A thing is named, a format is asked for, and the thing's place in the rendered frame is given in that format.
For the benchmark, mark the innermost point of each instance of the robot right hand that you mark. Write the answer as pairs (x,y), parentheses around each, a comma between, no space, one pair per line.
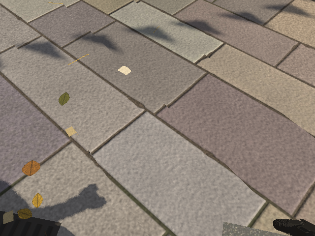
(295,227)

